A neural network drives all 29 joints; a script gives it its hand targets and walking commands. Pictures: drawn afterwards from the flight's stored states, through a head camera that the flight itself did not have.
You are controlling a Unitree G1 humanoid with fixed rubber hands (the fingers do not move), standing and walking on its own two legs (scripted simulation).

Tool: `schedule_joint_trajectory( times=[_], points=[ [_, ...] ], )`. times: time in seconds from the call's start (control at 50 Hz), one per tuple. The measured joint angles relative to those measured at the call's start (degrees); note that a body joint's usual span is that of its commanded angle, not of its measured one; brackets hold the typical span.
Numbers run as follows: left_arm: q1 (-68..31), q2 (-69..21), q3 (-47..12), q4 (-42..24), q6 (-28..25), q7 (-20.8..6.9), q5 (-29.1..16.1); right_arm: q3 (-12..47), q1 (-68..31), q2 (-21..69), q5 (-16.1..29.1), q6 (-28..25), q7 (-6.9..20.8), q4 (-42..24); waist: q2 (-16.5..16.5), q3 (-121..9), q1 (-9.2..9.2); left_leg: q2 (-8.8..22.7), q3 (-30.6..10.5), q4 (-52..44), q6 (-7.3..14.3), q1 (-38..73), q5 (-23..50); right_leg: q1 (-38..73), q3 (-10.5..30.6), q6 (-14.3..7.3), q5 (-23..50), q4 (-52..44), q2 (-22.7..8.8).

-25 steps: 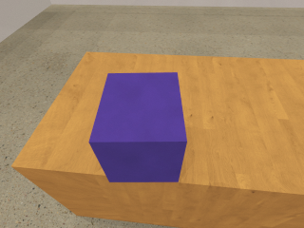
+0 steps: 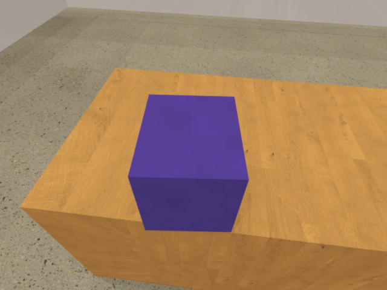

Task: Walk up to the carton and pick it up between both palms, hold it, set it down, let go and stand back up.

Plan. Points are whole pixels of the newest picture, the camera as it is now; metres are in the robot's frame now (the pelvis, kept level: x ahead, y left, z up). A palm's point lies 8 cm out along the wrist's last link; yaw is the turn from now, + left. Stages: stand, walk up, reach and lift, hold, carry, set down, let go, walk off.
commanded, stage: walk up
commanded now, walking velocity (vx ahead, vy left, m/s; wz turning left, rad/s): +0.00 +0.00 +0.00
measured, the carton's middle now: (190, 163) +0.42 +0.02 +0.01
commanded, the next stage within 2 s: stand in 1.56 s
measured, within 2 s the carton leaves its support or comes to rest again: neither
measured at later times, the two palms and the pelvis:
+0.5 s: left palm out of the picture -0.03 +0.32 -0.16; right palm out of the picture +0.01 -0.11 -0.13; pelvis +0.00 +0.10 +0.00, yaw +2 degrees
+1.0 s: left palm out of the picture -0.02 +0.33 -0.16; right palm out of the picture -0.02 -0.09 -0.14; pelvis +0.00 +0.12 +0.00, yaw +1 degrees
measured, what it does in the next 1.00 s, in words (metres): steps to the left: left foot, then right foot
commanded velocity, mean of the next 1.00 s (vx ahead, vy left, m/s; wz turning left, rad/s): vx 0.00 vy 0.01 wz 0.00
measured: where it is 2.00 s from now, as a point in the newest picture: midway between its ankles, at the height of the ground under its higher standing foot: outside the picture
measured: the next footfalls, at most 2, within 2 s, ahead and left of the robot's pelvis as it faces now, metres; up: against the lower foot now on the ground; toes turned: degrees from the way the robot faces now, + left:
left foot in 0.36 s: +0.02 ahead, +0.19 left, +0.00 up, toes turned +1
right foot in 0.68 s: +0.01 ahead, +0.01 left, +0.00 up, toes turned -2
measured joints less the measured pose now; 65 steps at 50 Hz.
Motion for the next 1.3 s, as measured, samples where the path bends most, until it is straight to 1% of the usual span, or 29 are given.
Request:
schedule_joint_trajectory(
  times=[0.08, 0.1, 0.16, 0.22, 0.26, 0.32, 0.36, 0.4, 0.42, 0.44, 0.48, 0.52, 0.56, 0.62, 0.64, 0.68, 0.74, 0.76, 0.84, 0.94, 0.98, 1.02, 1.04, 1.08, 1.14, 1.2, 1.24, 1.28, 1.3],
  points=[
    [-0.09, -0.43, -0.08, -0.3, 0.19, 0.13, 0.23, -0.29, 0.71, -0.13, -0.14, 0.22, -0.04, 0.25, -0.3, 0.11, 0.4, -0.08, -0.07, 1.25, 0.05, -1.08, -0.39, -0.74, -0.16, 0.13, -0.18, 0.68, -0.19],
    [-0.21, -0.56, 0.21, -1.13, 0.3, 0.38, 0.6, -0.95, 0.73, -0.74, -0.37, 0.81, 0.0, 0.08, 0.17, 0.25, 0.77, -0.03, 0.01, 4.79, -0.58, -3.06, -2.26, -1.71, -0.3, 0.23, -0.65, 1.89, -0.38],
    [-0.46, 0.14, 1.51, -3.12, 0.58, 1.52, 1.29, -2.67, -0.08, -3.31, -1.29, 3.18, 0.4, -0.65, 0.46, 0.76, 2.37, -0.36, 1.06, 23.33, -2.66, -11.5, -10.36, -3.96, 0.26, 0.51, -1.63, 4.38, -2.45],
    [-0.23, 1.66, 3.03, -3.76, 0.99, 2.19, 1.49, -4.11, -1.53, -5.67, -1.9, 4.04, 0.92, -2.56, 0.31, 0.81, 3.02, 0.59, 0.3, 36.12, -3.99, -17.61, -9.75, -4.38, 1.26, 1.51, -0.73, 3.34, -4.92],
    [0.38, 2.45, 3.19, -3.05, 0.92, 2.47, 1.09, -4.07, -3.07, -6.47, -1.43, 3.5, 1.34, -4.15, 0.79, 0.53, 1.97, 2.64, -1.6, 32.8, -3.81, -17.25, -8.52, -3.95, 1.46, 2.53, 0.14, 1.95, -5.38],
    [0.54, 2.79, 2.97, -1.68, 1.09, 1.93, 1.29, -3.53, -4.95, -5.85, -0.46, 2.13, 1.05, -5.83, 1.65, 0.16, 0.62, 5.09, -4.31, 19.8, -4.1, -12.92, -6.84, -4.37, 1.38, 4.07, -0.22, 2.99, -4.69],
    [-0.23, 3.09, 2.95, -1.18, 1.4, 1.22, 1.38, -2.91, -5.41, -4.69, 0.12, 1.42, 0.4, -6.0, 1.12, 0.47, 0.15, 5.24, -4.11, 10.4, -4.44, -8.99, -2.23, -4.83, 1.19, 5.21, -1.82, 5.81, -4.84],
    [-1.0, 4.41, 3.18, -1.13, 1.7, 0.54, 1.18, -1.99, -5.16, -1.88, 0.11, 0.8, 0.03, -5.5, -3.09, 0.77, 1.08, 3.19, -2.35, 8.65, -3.83, -6.84, -1.46, -5.1, 2.75, 4.08, -5.46, 8.68, -6.6],
    [-0.77, 4.53, 3.1, -1.38, 2.0, 0.43, 0.98, -1.54, -4.31, -0.99, -0.06, 0.69, 0.07, -5.59, -3.72, -0.33, 1.31, 3.2, -2.09, 8.07, -3.41, -6.58, -1.62, -5.64, 2.8, 3.33, -8.88, 10.06, -6.03],
    [-0.51, 4.36, 2.95, -1.61, 2.43, 0.31, 0.84, -1.5, -3.4, -0.49, -0.37, 0.87, -0.22, -5.55, -3.62, -1.64, 0.99, 3.46, -2.41, 7.32, -2.96, -6.6, -1.62, -6.17, 2.35, 2.91, -11.02, 11.84, -5.16],
    [-0.87, 3.97, 2.52, -1.99, 2.92, -0.15, 0.59, -1.39, -2.04, -0.06, -0.7, 1.08, -0.07, -5.19, -3.31, -2.85, 0.2, 3.35, -3.52, 4.53, -2.15, -5.89, -0.46, -6.24, 1.66, 2.17, -11.71, 14.54, -3.94],
    [-1.76, 3.44, 2.29, -2.44, 2.49, -0.54, 0.41, -1.15, -1.62, 0.12, -0.79, 0.75, -0.26, -5.03, -3.35, -2.39, 0.72, 2.74, -3.44, 1.87, -1.56, -4.93, 1.16, -6.46, 1.89, 1.55, -11.57, 16.5, -3.18],
    [-2.16, 2.72, 2.11, -2.48, 1.91, -0.42, 0.32, -0.86, -1.97, -0.08, -0.7, -0.03, -0.34, -5.02, -3.34, -1.31, 1.15, 2.01, -2.53, 0.92, -0.92, -4.48, 1.7, -6.54, 1.72, 1.31, -11.93, 17.53, -2.71],
    [-2.5, 1.87, 1.94, -1.8, 1.78, -0.06, 0.02, -0.49, -2.15, -0.15, -0.57, -0.85, -0.38, -5.07, -3.18, -0.12, 0.38, 0.32, -1.78, 1.42, -0.07, -4.72, 1.37, -4.71, 1.44, 1.27, -12.0, 14.33, -2.27],
    [-2.65, 1.7, 1.84, -1.68, 1.75, 0.06, -0.08, -0.42, -2.1, -0.12, -0.57, -0.79, -0.45, -4.93, -3.07, 0.14, 0.18, -0.33, -1.61, 1.94, 0.17, -4.95, 1.09, -3.58, 1.4, 1.33, -10.8, 11.7, -2.17],
    [-2.73, 1.41, 1.59, -1.6, 1.28, 0.37, -0.2, -0.34, -2.07, -0.08, -0.36, -0.34, -0.56, -4.61, -2.9, 0.58, 0.32, -1.68, -0.76, 3.47, 0.54, -5.42, 0.19, -0.76, 1.52, 1.21, -4.71, 4.84, -2.3],
    [-2.5, -0.31, 0.99, -0.61, 0.57, 0.67, -0.01, -0.7, -2.28, -1.37, 0.18, 0.14, -0.62, -3.93, 1.17, 0.74, -0.44, -0.75, -1.12, 4.57, 0.59, -4.81, -0.74, 1.56, 1.1, 1.6, -4.23, 2.19, -1.28],
    [-2.09, -0.43, 0.82, -0.45, 0.51, 0.59, 0.07, -0.74, -2.05, -1.52, 0.29, 0.18, -0.64, -3.88, 1.71, 0.28, -0.84, -0.82, -1.15, 4.01, 0.63, -4.35, -0.58, 1.88, 1.08, 1.74, -4.39, 1.91, -1.33],
    [-1.79, -0.13, 0.42, 0.3, 0.51, 0.46, 0.22, -0.52, -1.46, -1.23, 0.18, 0.38, -0.32, -3.13, 1.71, -0.57, -1.63, -0.95, -1.33, 2.49, 0.76, -2.92, 0.11, 3.22, 0.94, 1.84, -4.35, 0.81, -1.42],
    [-2.29, -0.27, 0.1, 0.28, 0.06, 0.46, 0.08, -0.24, -1.11, -0.71, -0.07, 0.17, 0.12, -2.0, 0.07, -0.22, -1.21, -0.81, -1.45, 1.77, 0.62, -2.29, 0.6, 4.02, 0.82, 1.71, -3.63, -0.27, -1.25],
    [-2.23, 0.46, 0.89, -0.3, 1.04, 0.24, 0.14, -0.76, -1.24, -0.6, -0.69, 0.37, -0.24, -3.04, -0.99, 0.12, -1.92, -0.53, -1.47, 2.7, 0.55, -3.43, 0.46, 1.14, 0.25, 2.14, -6.66, 5.5, -1.25],
    [-2.41, 2.01, 1.83, -0.95, 2.6, 0.05, 0.52, -1.44, -1.31, -1.04, -0.88, 0.44, -1.03, -4.28, -1.36, 0.64, -2.84, 0.96, -1.69, 3.38, 0.31, -4.61, 0.43, -4.14, -0.27, 3.01, -12.5, 16.81, -0.4],
    [-2.49, 2.82, 2.28, -1.4, 3.16, -0.08, 0.76, -1.85, -1.21, -1.46, -0.95, 0.56, -1.33, -4.64, -1.33, 0.79, -3.1, 1.92, -1.8, 3.28, 0.1, -5.03, 0.61, -6.8, -0.32, 3.22, -13.53, 22.16, -0.07],
    [-2.91, 4.35, 3.16, -2.36, 3.69, -0.48, 1.2, -2.67, -0.68, -2.38, -1.18, 0.82, -1.71, -4.88, -1.38, 0.94, -3.42, 3.46, -2.25, 2.5, -0.63, -5.65, 1.32, -10.79, 0.59, 3.52, -12.66, 29.3, -0.12],
    [-4.15, 6.16, 4.4, -4.18, 3.61, -0.89, 1.6, -3.41, 0.33, -3.48, -1.17, 0.93, -1.9, -4.6, -1.92, 1.21, -3.06, 4.78, -2.87, 1.96, -2.07, -6.65, 2.17, -14.07, 3.66, 4.03, -9.24, 33.28, -1.19],
    [-5.55, 6.0, 4.18, -5.56, 2.53, -1.17, 0.71, -3.14, 0.93, -4.08, -0.76, 0.8, -1.9, -2.71, -1.95, 1.42, -1.63, 5.0, -2.79, 2.48, -2.86, -6.85, 1.93, -11.25, 5.15, 3.55, -8.59, 23.33, -3.03],
    [-6.3, 5.15, 3.74, -6.08, 1.96, -0.76, 0.01, -2.84, 0.84, -3.98, -0.98, 0.88, -1.46, -1.82, -1.71, 1.55, -1.43, 4.48, -2.85, 4.36, -3.4, -7.3, 0.93, -7.53, 4.43, 3.97, -7.36, 13.9, -3.65],
    [-6.6, 4.18, 3.24, -5.95, 1.26, -0.05, -0.24, -2.68, 0.4, -3.77, -0.89, 1.07, -0.8, -1.58, -1.33, 1.73, -1.43, 4.05, -2.66, 7.12, -4.23, -7.71, -0.63, -3.19, 2.96, 4.04, -2.5, 4.33, -3.44],
    [-6.86, 2.79, 2.92, -5.29, 0.93, 0.24, -0.2, -2.73, -0.15, -4.37, -0.76, 1.2, -0.49, -1.47, 0.9, 2.12, -1.77, 5.09, -3.34, 8.64, -4.46, -7.72, -1.51, -2.01, 2.12, 3.67, -2.26, 3.34, -2.39]
  ],
)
